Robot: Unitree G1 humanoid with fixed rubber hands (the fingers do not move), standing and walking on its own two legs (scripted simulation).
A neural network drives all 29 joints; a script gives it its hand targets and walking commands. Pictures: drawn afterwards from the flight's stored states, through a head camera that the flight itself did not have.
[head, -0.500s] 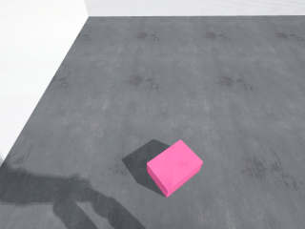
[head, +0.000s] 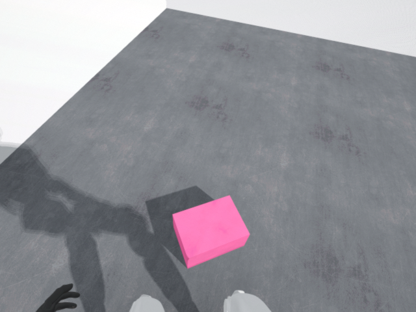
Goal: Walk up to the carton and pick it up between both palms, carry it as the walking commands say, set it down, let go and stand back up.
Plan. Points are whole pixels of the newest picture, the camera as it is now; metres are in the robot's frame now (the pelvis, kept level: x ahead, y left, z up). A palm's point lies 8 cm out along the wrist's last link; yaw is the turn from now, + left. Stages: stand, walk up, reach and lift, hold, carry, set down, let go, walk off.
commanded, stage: walk up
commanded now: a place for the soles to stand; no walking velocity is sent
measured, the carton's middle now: (209, 230) +0.54 -0.04 -0.65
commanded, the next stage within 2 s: none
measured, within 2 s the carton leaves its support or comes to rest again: neither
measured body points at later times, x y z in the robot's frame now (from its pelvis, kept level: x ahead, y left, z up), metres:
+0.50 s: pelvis +0.02 -0.17 +0.03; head +0.06 -0.17 +0.48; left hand +0.06 +0.18 -0.06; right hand +0.08 -0.54 -0.07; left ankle +0.05 +0.01 -0.68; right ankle +0.02 -0.22 -0.60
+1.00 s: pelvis +0.13 -0.30 +0.06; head +0.20 -0.33 +0.50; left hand +0.06 +0.02 -0.03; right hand +0.28 -0.61 -0.10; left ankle +0.11 -0.17 -0.62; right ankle +0.07 -0.34 -0.68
